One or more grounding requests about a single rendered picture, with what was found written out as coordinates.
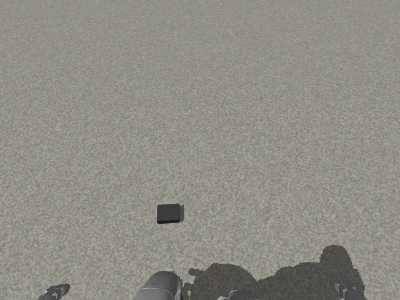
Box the small box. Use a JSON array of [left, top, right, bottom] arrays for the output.
[[157, 204, 180, 224]]

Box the left robot hand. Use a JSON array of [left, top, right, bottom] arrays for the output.
[[36, 284, 70, 300]]

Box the right robot hand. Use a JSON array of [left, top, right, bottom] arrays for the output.
[[329, 279, 367, 300]]

